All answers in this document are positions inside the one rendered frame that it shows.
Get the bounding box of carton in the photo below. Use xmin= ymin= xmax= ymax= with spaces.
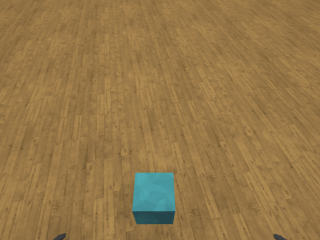
xmin=132 ymin=172 xmax=176 ymax=224

